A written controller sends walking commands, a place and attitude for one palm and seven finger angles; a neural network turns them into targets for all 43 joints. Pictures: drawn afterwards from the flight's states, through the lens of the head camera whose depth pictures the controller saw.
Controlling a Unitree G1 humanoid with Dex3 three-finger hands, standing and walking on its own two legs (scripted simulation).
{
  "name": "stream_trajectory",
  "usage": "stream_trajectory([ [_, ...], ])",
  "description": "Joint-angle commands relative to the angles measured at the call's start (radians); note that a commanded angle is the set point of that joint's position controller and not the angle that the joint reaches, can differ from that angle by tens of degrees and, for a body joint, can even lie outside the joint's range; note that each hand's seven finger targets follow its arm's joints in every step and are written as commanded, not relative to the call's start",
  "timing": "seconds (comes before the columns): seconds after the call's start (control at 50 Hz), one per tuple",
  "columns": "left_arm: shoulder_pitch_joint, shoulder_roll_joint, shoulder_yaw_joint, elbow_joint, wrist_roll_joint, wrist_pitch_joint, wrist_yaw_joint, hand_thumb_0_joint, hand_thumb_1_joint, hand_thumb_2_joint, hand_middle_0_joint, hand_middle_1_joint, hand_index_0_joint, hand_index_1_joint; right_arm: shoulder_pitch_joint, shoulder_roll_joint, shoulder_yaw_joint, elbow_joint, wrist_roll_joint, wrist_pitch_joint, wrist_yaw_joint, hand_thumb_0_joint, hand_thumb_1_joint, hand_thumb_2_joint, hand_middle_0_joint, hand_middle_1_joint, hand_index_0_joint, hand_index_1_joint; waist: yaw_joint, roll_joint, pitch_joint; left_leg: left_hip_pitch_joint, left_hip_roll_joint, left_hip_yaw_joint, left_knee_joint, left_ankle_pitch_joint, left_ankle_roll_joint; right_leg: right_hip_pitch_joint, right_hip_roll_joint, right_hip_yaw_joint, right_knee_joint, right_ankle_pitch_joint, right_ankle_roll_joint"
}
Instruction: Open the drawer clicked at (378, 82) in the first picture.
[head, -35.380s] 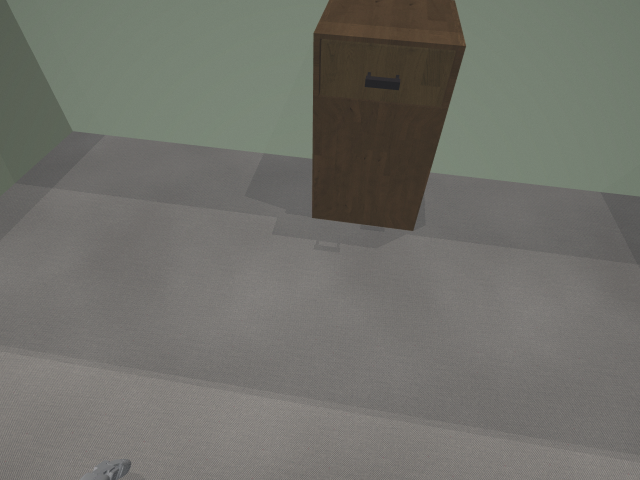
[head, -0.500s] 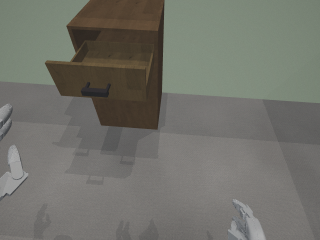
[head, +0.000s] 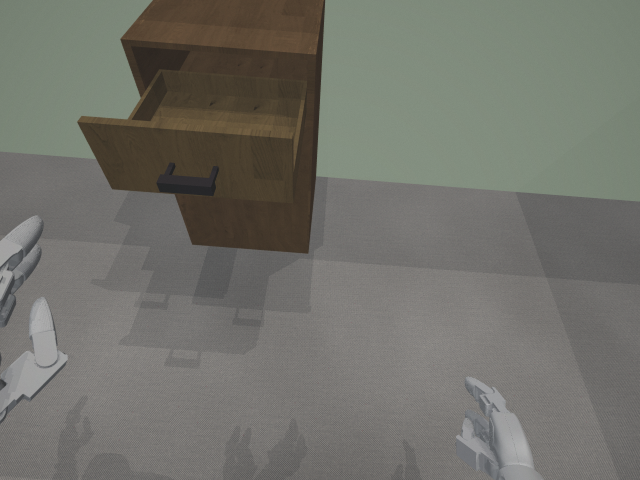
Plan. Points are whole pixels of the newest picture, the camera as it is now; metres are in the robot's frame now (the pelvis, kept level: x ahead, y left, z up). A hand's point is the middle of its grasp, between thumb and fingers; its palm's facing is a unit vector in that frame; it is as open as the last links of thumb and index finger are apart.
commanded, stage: let the arm hang, fingers relaxed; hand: left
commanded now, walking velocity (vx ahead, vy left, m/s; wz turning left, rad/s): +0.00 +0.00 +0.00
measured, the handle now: (189, 177) +0.67 +0.28 -0.08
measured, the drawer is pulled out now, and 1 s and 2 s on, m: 0.30 0.30 0.30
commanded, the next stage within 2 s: look to check the result in 1.16 s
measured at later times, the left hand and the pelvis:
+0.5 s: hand out of the picture -0.03 +0.18 -0.18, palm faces +0.02 -0.98 -0.18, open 7.1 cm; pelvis -0.03 +0.00 +0.00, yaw +1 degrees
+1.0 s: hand out of the picture -0.02 +0.17 -0.17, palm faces +0.01 -0.98 -0.18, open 7.3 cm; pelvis -0.03 +0.00 +0.00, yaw -1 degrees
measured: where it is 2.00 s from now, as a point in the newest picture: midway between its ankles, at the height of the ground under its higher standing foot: outside the picture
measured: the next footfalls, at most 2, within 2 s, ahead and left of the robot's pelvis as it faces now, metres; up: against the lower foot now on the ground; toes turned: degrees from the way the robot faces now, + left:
none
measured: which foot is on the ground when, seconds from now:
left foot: down 0.00-1.00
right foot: down 0.00-1.00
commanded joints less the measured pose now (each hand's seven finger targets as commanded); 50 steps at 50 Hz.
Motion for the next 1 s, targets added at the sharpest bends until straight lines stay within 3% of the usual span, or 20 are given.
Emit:
stream_trajectory([
  [0.0,0.045,0.144,0.145,-0.212,-0.009,-0.063,0.031,0.000,0.900,0.900,-0.200,-0.300,-0.200,-0.300,-0.057,-0.129,-0.049,-0.146,-0.004,-0.035,-0.019,0.000,-0.900,-0.900,0.200,0.300,0.200,0.300,0.017,0.092,-0.168,-0.002,0.073,-0.075,-0.081,0.327,-0.006,0.134,-0.066,0.082,-0.022,0.328,0.006],
  [0.02,0.035,0.135,0.134,-0.207,-0.008,-0.063,0.030,0.000,0.900,0.900,-0.200,-0.300,-0.200,-0.300,-0.057,-0.128,-0.045,-0.147,-0.004,-0.036,-0.020,0.000,-0.900,-0.900,0.200,0.300,0.200,0.300,0.018,0.104,-0.156,-0.012,0.075,-0.078,-0.092,0.301,-0.004,0.130,-0.064,0.082,-0.026,0.301,0.009],
  [0.04,-0.170,-0.011,-0.281,0.659,0.095,0.088,-0.103,0.000,0.900,0.900,-0.200,-0.300,-0.200,-0.300,-0.089,-0.284,-0.098,0.087,0.009,-0.100,0.067,0.000,-0.900,-0.900,0.200,0.300,0.200,0.300,-0.024,0.094,-0.036,-0.056,0.085,-0.083,0.033,0.342,0.001,-0.064,-0.117,0.034,0.111,0.298,-0.010],
  [0.06,-0.162,-0.038,-0.245,0.717,0.099,0.170,-0.124,0.000,0.900,0.900,-0.200,-0.300,-0.200,-0.300,0.013,-0.236,-0.099,0.116,-0.011,-0.044,0.067,0.000,-0.900,-0.900,0.200,0.300,0.200,0.300,-0.007,0.102,-0.135,-0.002,0.105,-0.080,0.015,0.344,0.000,-0.079,-0.105,0.081,0.086,0.188,-0.006],
  [0.08,-0.162,-0.062,-0.254,0.711,0.095,0.195,-0.128,0.000,0.900,0.900,-0.200,-0.300,-0.200,-0.300,0.033,-0.220,-0.088,0.100,-0.014,-0.022,0.062,0.000,-0.900,-0.900,0.200,0.300,0.200,0.300,-0.008,0.125,-0.124,-0.018,0.117,-0.098,0.000,0.297,0.011,-0.096,-0.085,0.063,0.098,0.083,0.004],
  [0.12,-0.231,-0.066,-0.268,0.794,0.091,0.195,-0.132,0.000,0.900,0.900,-0.200,-0.300,-0.200,-0.300,0.035,-0.197,-0.065,0.092,-0.023,0.003,0.056,0.000,-0.900,-0.900,0.200,0.300,0.200,0.300,0.014,0.012,-0.159,-0.071,0.137,-0.152,-0.016,0.297,0.054,-0.044,-0.067,0.063,0.123,0.045,0.002],
  [0.14,-0.251,-0.055,-0.271,0.849,0.093,0.197,-0.134,0.000,0.900,0.900,-0.200,-0.300,-0.200,-0.300,0.025,-0.196,-0.055,0.092,-0.028,0.012,0.052,0.000,-0.900,-0.900,0.200,0.300,0.200,0.300,0.026,-0.084,-0.154,-0.093,0.124,-0.155,-0.006,0.272,0.056,-0.002,-0.073,0.078,0.092,0.092,0.000],
  [0.18,-0.301,-0.026,-0.276,0.977,0.094,0.203,-0.135,0.000,0.900,0.900,-0.200,-0.300,-0.200,-0.300,0.029,-0.188,-0.049,0.108,-0.030,0.029,0.043,0.000,-0.900,-0.900,0.200,0.300,0.200,0.300,0.028,-0.233,-0.149,-0.062,0.057,-0.114,0.046,0.178,0.029,0.018,-0.141,0.149,0.020,0.217,-0.032],
  [0.2,-0.337,-0.015,-0.280,1.047,0.090,0.208,-0.133,0.000,0.900,0.900,-0.200,-0.300,-0.200,-0.300,0.038,-0.184,-0.052,0.122,-0.033,0.044,0.043,0.000,-0.900,-0.900,0.200,0.300,0.200,0.300,0.019,-0.233,-0.132,-0.020,0.037,-0.103,0.042,0.134,0.023,-0.023,-0.161,0.161,-0.002,0.181,-0.055],
  [0.22,-0.357,-0.021,-0.288,1.108,0.085,0.213,-0.132,0.000,0.900,0.900,-0.200,-0.300,-0.200,-0.300,0.042,-0.174,-0.046,0.146,-0.037,0.054,0.041,0.000,-0.900,-0.900,0.200,0.300,0.200,0.300,0.017,-0.178,-0.105,-0.005,0.034,-0.098,0.029,0.134,0.022,-0.043,-0.159,0.163,-0.013,0.162,-0.057],
  [0.26,-0.379,-0.036,-0.304,1.211,0.077,0.222,-0.130,0.000,0.900,0.900,-0.200,-0.300,-0.200,-0.300,0.039,-0.154,-0.032,0.191,-0.039,0.063,0.038,0.000,-0.900,-0.900,0.200,0.300,0.200,0.300,0.024,0.007,-0.062,-0.011,0.056,-0.114,-0.046,0.160,0.023,-0.034,-0.119,0.148,-0.016,0.090,-0.034],
  [0.3,-0.371,-0.036,-0.314,1.308,0.072,0.226,-0.125,0.000,0.900,0.900,-0.200,-0.300,-0.200,-0.300,0.035,-0.152,-0.021,0.225,-0.037,0.069,0.035,0.000,-0.900,-0.900,0.200,0.300,0.200,0.300,0.040,0.134,-0.022,-0.059,0.075,-0.132,-0.109,0.122,0.027,0.012,-0.087,0.131,-0.035,0.020,-0.019],
  [0.38,-0.330,-0.077,-0.314,1.468,0.067,0.218,-0.123,0.000,0.900,0.900,-0.200,-0.300,-0.200,-0.300,0.087,-0.111,-0.021,0.305,-0.036,0.077,0.024,0.000,-0.900,-0.900,0.200,0.300,0.200,0.300,0.042,0.189,-0.033,-0.056,0.062,-0.115,-0.140,-0.012,0.019,0.053,-0.089,0.138,-0.098,-0.018,-0.032],
  [0.46,-0.327,-0.079,-0.325,1.562,0.062,0.214,-0.123,0.000,0.900,0.900,-0.200,-0.300,-0.200,-0.300,0.156,-0.095,-0.022,0.369,-0.031,0.084,0.020,0.000,-0.900,-0.900,0.200,0.300,0.200,0.300,0.036,0.135,-0.061,-0.025,0.072,-0.115,-0.151,-0.044,0.021,0.063,-0.091,0.128,-0.126,-0.034,-0.034],
  [0.5,-0.323,-0.086,-0.329,1.598,0.061,0.210,-0.120,0.000,0.900,0.900,-0.200,-0.300,-0.200,-0.300,0.184,-0.089,-0.026,0.394,-0.028,0.086,0.018,0.000,-0.900,-0.900,0.200,0.300,0.200,0.300,0.032,0.043,-0.048,0.002,0.078,-0.112,-0.144,-0.007,0.022,0.044,-0.094,0.127,-0.139,-0.037,-0.035],
  [0.56,-0.326,-0.106,-0.335,1.640,0.060,0.213,-0.117,0.000,0.900,0.900,-0.200,-0.300,-0.200,-0.300,0.220,-0.076,-0.024,0.435,-0.029,0.087,0.015,0.000,-0.900,-0.900,0.200,0.300,0.200,0.300,0.027,0.046,0.010,-0.011,0.079,-0.111,-0.165,-0.033,0.023,0.005,-0.092,0.126,-0.149,-0.072,-0.033],
  [0.6,-0.308,-0.110,-0.337,1.665,0.061,0.210,-0.114,0.000,0.900,0.900,-0.200,-0.300,-0.200,-0.300,0.230,-0.066,-0.025,0.455,-0.027,0.086,0.015,0.000,-0.900,-0.900,0.200,0.300,0.200,0.300,0.032,0.015,0.024,-0.003,0.081,-0.107,-0.165,-0.011,0.026,-0.002,-0.091,0.124,-0.149,-0.064,-0.034],
  [0.8,-0.301,-0.140,-0.337,1.709,0.062,0.211,-0.105,0.000,0.900,0.900,-0.200,-0.300,-0.200,-0.300,0.258,-0.029,-0.025,0.505,-0.030,0.084,0.012,0.000,-0.900,-0.900,0.200,0.300,0.200,0.300,0.031,0.009,0.056,-0.010,0.077,-0.099,-0.183,-0.041,0.027,-0.030,-0.085,0.130,-0.146,-0.093,-0.028],
  [0.98,-0.313,-0.160,-0.333,1.714,0.062,0.204,-0.103,0.000,0.900,0.900,-0.200,-0.300,-0.200,-0.300,0.260,-0.003,-0.025,0.519,-0.030,0.074,0.008,0.000,-0.900,-0.900,0.200,0.300,0.200,0.300,0.031,0.035,0.055,-0.006,0.077,-0.090,-0.184,0.016,0.022,-0.006,-0.089,0.129,-0.132,-0.011,-0.028],
])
